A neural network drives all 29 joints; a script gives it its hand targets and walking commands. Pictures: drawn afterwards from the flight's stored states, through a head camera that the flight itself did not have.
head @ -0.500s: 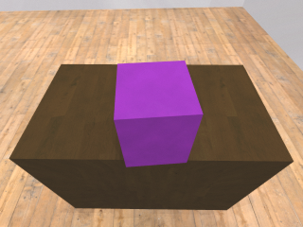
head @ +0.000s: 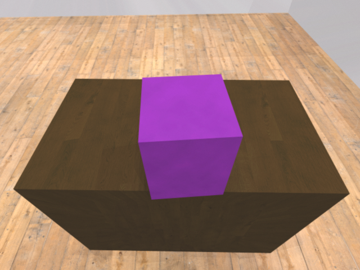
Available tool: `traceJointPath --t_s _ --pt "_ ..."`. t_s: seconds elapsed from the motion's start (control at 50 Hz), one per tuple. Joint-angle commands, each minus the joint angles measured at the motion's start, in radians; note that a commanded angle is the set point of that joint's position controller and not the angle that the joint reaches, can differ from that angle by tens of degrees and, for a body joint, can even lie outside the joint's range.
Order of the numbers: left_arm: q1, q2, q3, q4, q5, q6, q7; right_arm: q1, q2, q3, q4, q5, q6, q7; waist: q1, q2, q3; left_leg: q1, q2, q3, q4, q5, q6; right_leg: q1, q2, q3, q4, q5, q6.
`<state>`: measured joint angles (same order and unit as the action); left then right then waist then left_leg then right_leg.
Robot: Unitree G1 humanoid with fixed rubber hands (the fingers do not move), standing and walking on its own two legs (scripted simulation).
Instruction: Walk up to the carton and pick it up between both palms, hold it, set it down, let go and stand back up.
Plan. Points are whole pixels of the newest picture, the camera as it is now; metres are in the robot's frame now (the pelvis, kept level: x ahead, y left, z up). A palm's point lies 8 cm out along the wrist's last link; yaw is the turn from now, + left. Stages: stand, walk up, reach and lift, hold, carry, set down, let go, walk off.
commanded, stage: stand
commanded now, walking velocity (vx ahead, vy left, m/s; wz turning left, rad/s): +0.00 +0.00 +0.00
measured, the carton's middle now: (184, 139) +0.42 +0.00 +0.04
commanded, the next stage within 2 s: none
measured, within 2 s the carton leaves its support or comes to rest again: neither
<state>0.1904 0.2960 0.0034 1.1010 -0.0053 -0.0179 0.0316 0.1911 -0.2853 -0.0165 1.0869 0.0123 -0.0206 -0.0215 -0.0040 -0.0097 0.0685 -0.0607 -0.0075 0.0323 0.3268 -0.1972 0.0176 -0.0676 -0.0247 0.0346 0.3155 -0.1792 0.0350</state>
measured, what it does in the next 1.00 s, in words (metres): stands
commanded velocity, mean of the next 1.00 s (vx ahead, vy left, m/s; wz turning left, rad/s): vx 0.00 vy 0.00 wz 0.00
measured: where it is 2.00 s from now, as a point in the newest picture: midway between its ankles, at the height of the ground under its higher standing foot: outside the picture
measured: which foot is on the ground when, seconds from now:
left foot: down 0.00-1.00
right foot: down 0.00-1.00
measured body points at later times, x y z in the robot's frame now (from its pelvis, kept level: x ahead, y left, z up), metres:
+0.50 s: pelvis -0.01 +0.00 +0.00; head +0.00 +0.00 +0.45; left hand +0.04 +0.28 -0.14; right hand +0.04 -0.28 -0.14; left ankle -0.01 +0.11 -0.75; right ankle +0.00 -0.14 -0.75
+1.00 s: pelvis -0.01 +0.00 +0.00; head -0.01 +0.00 +0.45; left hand +0.03 +0.28 -0.14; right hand +0.04 -0.29 -0.14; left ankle -0.01 +0.11 -0.75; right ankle +0.00 -0.14 -0.75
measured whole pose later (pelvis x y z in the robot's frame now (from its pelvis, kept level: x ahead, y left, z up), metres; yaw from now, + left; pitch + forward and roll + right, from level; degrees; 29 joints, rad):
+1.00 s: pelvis -0.01 +0.00 +0.00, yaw +0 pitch -4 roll +0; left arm 0.20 0.30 0.00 1.10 -0.01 -0.02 0.03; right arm 0.20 -0.30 -0.02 1.08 0.01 -0.02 -0.01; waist 0.00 -0.01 0.07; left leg -0.07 0.00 0.03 0.32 -0.18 0.01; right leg -0.08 -0.02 0.03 0.32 -0.17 0.03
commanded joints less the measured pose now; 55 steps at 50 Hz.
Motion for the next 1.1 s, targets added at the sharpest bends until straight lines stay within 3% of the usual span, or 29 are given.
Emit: traceJointPath --t_s 0.0,0.04,0.1,0.2,0.24,0.26,0.3,0.32,0.36,0.4,0.42,0.5,0.52,0.54,0.6,0.64,0.68,0.74,0.76,0.78,0.82,0.84,0.9,0.94,0.96,1.0,1.04,1.06,1.08 --pt "0.003 0.189 0.030 -0.047 0.002 -0.024 0.013 -0.019 -0.208 -0.044 -0.068 0.000 -0.022 -0.011 0.001 0.027 -0.013 -0.034 0.142 -0.104 -0.075 0.118 0.000 -0.022 -0.113 0.079 -0.045 0.130 -0.047" --pt "-0.005 0.218 0.037 -0.052 -0.003 -0.025 0.015 -0.023 -0.227 -0.054 -0.068 -0.006 -0.020 -0.011 0.005 -0.013 0.016 -0.065 0.141 -0.117 -0.084 0.083 0.006 -0.034 -0.105 0.077 -0.044 0.117 -0.044" --pt "0.025 0.213 0.033 -0.051 0.001 -0.020 0.011 0.029 -0.199 -0.046 -0.048 0.005 -0.020 -0.006 -0.006 0.044 -0.016 -0.027 0.138 -0.100 -0.071 0.086 0.000 -0.032 -0.110 0.079 -0.049 0.141 -0.039" --pt "0.004 0.187 0.025 -0.057 -0.001 -0.020 0.010 0.006 -0.233 -0.048 -0.072 0.002 -0.021 -0.013 -0.005 -0.016 -0.029 -0.030 0.146 -0.119 -0.074 0.103 0.002 -0.029 -0.111 0.073 -0.043 0.140 -0.044" --pt "0.015 0.223 0.041 -0.053 -0.004 -0.021 0.009 -0.003 -0.226 -0.046 -0.060 -0.001 -0.019 -0.006 0.003 0.014 -0.010 -0.058 0.136 -0.111 -0.084 0.069 0.010 -0.015 -0.108 0.077 -0.052 0.114 -0.046" --pt "0.034 0.215 0.033 -0.038 -0.004 -0.023 0.011 0.029 -0.189 -0.034 -0.056 0.001 -0.020 -0.006 -0.012 0.039 0.005 -0.032 0.133 -0.108 -0.083 0.092 0.008 -0.046 -0.103 0.078 -0.051 0.132 -0.041" --pt "0.023 0.194 0.029 -0.046 0.003 -0.019 0.007 0.032 -0.203 -0.042 -0.059 0.003 -0.023 -0.007 -0.012 -0.002 0.021 -0.041 0.142 -0.120 -0.081 0.072 0.003 -0.057 -0.109 0.075 -0.043 0.090 -0.043" --pt "0.029 0.211 0.035 -0.055 0.004 -0.019 0.011 0.014 -0.225 -0.045 -0.064 -0.006 -0.017 -0.008 -0.002 0.032 -0.006 -0.046 0.142 -0.105 -0.092 0.047 0.003 -0.042 -0.104 0.078 -0.052 0.080 -0.042" --pt "0.010 0.195 0.029 -0.061 0.001 -0.017 0.007 -0.018 -0.201 -0.038 -0.083 0.002 -0.021 -0.005 -0.002 -0.007 -0.029 -0.015 0.141 -0.122 -0.075 0.094 0.004 -0.051 -0.104 0.066 -0.037 0.133 -0.046" --pt "0.039 0.204 0.035 -0.041 0.000 -0.023 0.013 0.015 -0.218 -0.044 -0.060 -0.002 -0.021 -0.006 -0.004 0.040 -0.045 -0.021 0.138 -0.108 -0.069 0.123 0.005 -0.014 -0.108 0.071 -0.046 0.137 -0.039" --pt "0.022 0.189 0.022 -0.046 0.003 -0.021 0.011 0.013 -0.244 -0.054 -0.065 0.000 -0.023 -0.008 -0.010 -0.004 -0.021 -0.037 0.132 -0.110 -0.069 0.087 0.004 -0.032 -0.102 0.062 -0.049 0.127 -0.040" --pt "0.022 0.238 0.044 -0.052 -0.002 -0.022 0.016 0.008 -0.213 -0.043 -0.062 -0.003 -0.021 -0.005 0.002 0.025 -0.028 -0.044 0.144 -0.119 -0.076 0.114 0.007 -0.022 -0.110 0.072 -0.042 0.119 -0.039" --pt "0.030 0.237 0.048 -0.048 0.003 -0.027 0.012 0.000 -0.210 -0.044 -0.072 -0.006 -0.022 -0.005 0.015 -0.020 -0.016 -0.053 0.152 -0.129 -0.080 0.086 0.007 -0.015 -0.114 0.076 -0.043 0.119 -0.044" --pt "0.014 0.221 0.040 -0.055 0.007 -0.023 0.007 0.015 -0.207 -0.040 -0.054 0.000 -0.018 -0.002 0.001 0.019 -0.022 -0.035 0.145 -0.114 -0.084 0.078 0.004 -0.034 -0.113 0.076 -0.046 0.109 -0.045" --pt "0.018 0.184 0.024 -0.058 -0.001 -0.020 0.007 0.005 -0.191 -0.036 -0.058 0.002 -0.022 -0.007 -0.001 0.001 -0.016 -0.031 0.155 -0.125 -0.076 0.090 0.006 -0.042 -0.109 0.071 -0.055 0.110 -0.044" --pt "0.006 0.209 0.034 -0.053 -0.003 -0.024 0.009 0.000 -0.232 -0.048 -0.061 -0.004 -0.017 -0.010 -0.006 0.044 -0.007 -0.039 0.144 -0.111 -0.085 0.099 0.005 -0.047 -0.103 0.073 -0.052 0.109 -0.044" --pt "0.047 0.195 0.030 -0.039 -0.009 -0.020 0.013 0.008 -0.210 -0.043 -0.062 -0.003 -0.020 -0.003 0.009 0.004 -0.016 -0.050 0.157 -0.125 -0.071 0.116 0.017 -0.013 -0.115 0.072 -0.053 0.128 -0.043" --pt "0.032 0.189 0.028 -0.040 0.005 -0.016 0.013 0.016 -0.198 -0.040 -0.060 -0.003 -0.024 -0.007 -0.003 0.026 -0.007 -0.031 0.143 -0.119 -0.087 0.088 0.003 -0.043 -0.112 0.080 -0.049 0.114 -0.047" --pt "0.006 0.205 0.034 -0.058 0.001 -0.018 0.011 0.011 -0.220 -0.047 -0.059 -0.004 -0.021 -0.011 0.002 -0.027 0.004 -0.056 0.149 -0.124 -0.086 0.088 0.005 -0.033 -0.114 0.070 -0.047 0.110 -0.044" --pt "0.021 0.190 0.026 -0.048 0.001 -0.016 0.004 0.015 -0.227 -0.050 -0.047 -0.001 -0.023 -0.011 0.004 0.015 -0.023 -0.024 0.145 -0.111 -0.078 0.090 0.001 -0.038 -0.104 0.074 -0.049 0.106 -0.050" --pt "0.020 0.185 0.024 -0.048 -0.003 -0.021 0.010 0.040 -0.216 -0.047 -0.039 -0.001 -0.023 -0.010 -0.006 -0.011 -0.010 -0.021 0.150 -0.117 -0.075 0.133 0.006 -0.039 -0.110 0.081 -0.046 0.133 -0.049" --pt "-0.013 0.232 0.040 -0.068 -0.005 -0.027 0.010 -0.005 -0.204 -0.044 -0.059 -0.004 -0.022 -0.006 -0.001 0.025 -0.028 -0.017 0.147 -0.115 -0.074 0.156 -0.003 -0.031 -0.111 0.081 -0.046 0.144 -0.045" --pt "0.005 0.188 0.031 -0.057 -0.001 -0.018 0.008 -0.007 -0.208 -0.042 -0.054 0.000 -0.017 -0.004 0.003 0.004 0.010 -0.072 0.139 -0.110 -0.093 0.033 -0.001 -0.038 -0.112 0.082 -0.052 0.082 -0.044" --pt "0.042 0.217 0.044 -0.042 -0.003 -0.018 0.008 0.002 -0.220 -0.047 -0.059 -0.002 -0.015 -0.004 0.014 0.026 0.022 -0.060 0.133 -0.111 -0.088 0.015 0.001 -0.053 -0.099 0.079 -0.055 0.075 -0.044" --pt "0.032 0.219 0.042 -0.040 0.002 -0.019 0.006 0.030 -0.202 -0.044 -0.049 0.002 -0.016 -0.001 -0.005 0.028 0.010 -0.047 0.135 -0.108 -0.091 0.031 0.003 -0.060 -0.107 0.068 -0.060 0.081 -0.044" --pt "0.041 0.209 0.042 -0.035 0.003 -0.021 0.008 0.012 -0.211 -0.043 -0.049 -0.003 -0.012 -0.008 0.009 -0.018 0.007 -0.051 0.145 -0.118 -0.084 0.053 0.003 -0.039 -0.109 0.075 -0.055 0.105 -0.048" --pt "0.003 0.192 0.029 -0.054 0.001 -0.022 0.004 -0.004 -0.197 -0.040 -0.066 0.003 -0.015 -0.009 -0.007 0.026 -0.010 -0.012 0.147 -0.115 -0.080 0.060 0.004 -0.063 -0.111 0.079 -0.057 0.100 -0.049" --pt "0.011 0.211 0.037 -0.040 0.005 -0.019 0.007 0.011 -0.210 -0.042 -0.061 -0.001 -0.017 -0.007 0.003 0.004 -0.009 -0.023 0.146 -0.122 -0.080 0.058 0.002 -0.051 -0.106 0.076 -0.063 0.096 -0.044" --pt "-0.014 0.222 0.040 -0.048 -0.001 -0.023 0.006 0.012 -0.217 -0.044 -0.051 -0.001 -0.018 -0.007 -0.013 0.003 -0.002 -0.028 0.146 -0.114 -0.087 0.066 0.005 -0.056 -0.105 0.088 -0.077 0.102 -0.048"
